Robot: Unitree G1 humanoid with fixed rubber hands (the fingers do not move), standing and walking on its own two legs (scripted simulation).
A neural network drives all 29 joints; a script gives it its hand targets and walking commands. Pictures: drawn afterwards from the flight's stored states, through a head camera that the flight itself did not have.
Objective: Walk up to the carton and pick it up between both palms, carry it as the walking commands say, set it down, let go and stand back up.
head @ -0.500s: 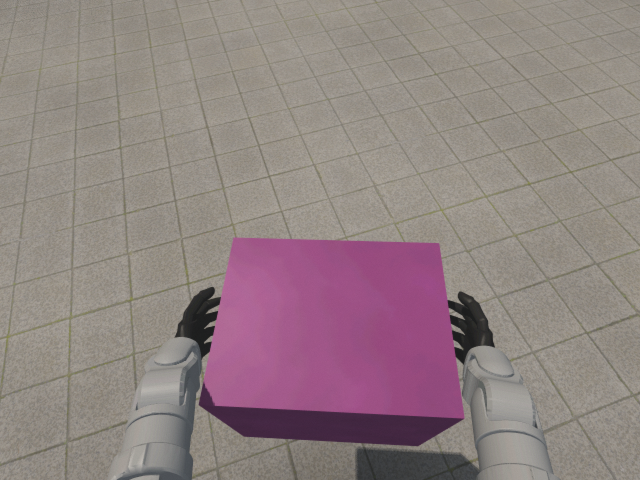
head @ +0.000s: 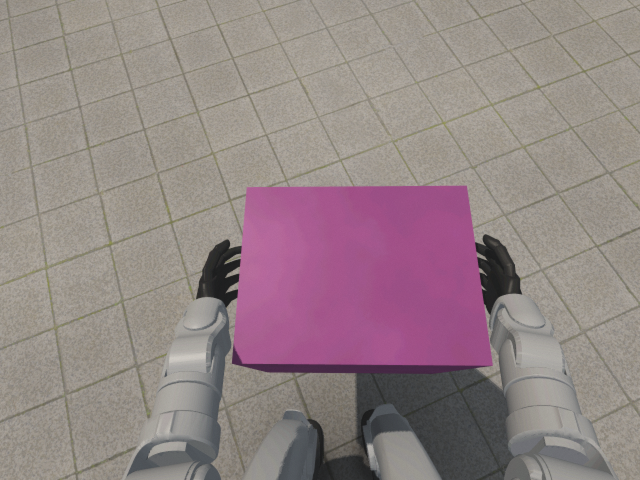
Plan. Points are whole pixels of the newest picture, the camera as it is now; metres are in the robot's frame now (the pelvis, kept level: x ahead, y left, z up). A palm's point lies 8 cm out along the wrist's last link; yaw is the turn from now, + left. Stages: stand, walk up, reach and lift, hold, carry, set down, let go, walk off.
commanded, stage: set down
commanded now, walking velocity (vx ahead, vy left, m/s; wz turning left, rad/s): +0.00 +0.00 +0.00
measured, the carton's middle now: (352, 293) +0.37 -0.03 -0.15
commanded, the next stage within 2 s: none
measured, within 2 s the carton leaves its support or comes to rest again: neither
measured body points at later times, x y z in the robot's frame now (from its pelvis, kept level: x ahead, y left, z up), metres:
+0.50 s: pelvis -0.03 -0.04 -0.09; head +0.18 -0.05 +0.31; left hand +0.39 +0.15 -0.17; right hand +0.40 -0.23 -0.17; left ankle +0.03 +0.07 -0.67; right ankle +0.05 -0.13 -0.67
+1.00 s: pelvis -0.05 -0.03 -0.16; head +0.21 -0.03 +0.20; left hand +0.42 +0.15 -0.27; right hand +0.42 -0.23 -0.26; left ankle +0.03 +0.07 -0.67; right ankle +0.05 -0.13 -0.67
